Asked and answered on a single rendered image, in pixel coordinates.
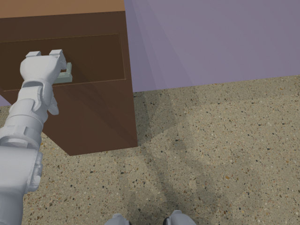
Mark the left robot hand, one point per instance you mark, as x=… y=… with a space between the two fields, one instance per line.
x=44 y=67

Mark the handle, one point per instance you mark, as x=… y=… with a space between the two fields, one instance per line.
x=65 y=77

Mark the robot left upper arm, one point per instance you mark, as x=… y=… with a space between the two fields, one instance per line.
x=20 y=173

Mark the robot left forearm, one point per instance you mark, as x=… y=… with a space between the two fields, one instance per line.
x=24 y=124

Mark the drawer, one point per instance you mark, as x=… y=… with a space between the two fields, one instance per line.
x=94 y=57

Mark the right robot thigh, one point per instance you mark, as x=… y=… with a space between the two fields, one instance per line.
x=179 y=219

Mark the cabinet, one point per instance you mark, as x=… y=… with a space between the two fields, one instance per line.
x=93 y=116

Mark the robot right shin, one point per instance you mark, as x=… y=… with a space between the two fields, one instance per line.
x=176 y=212

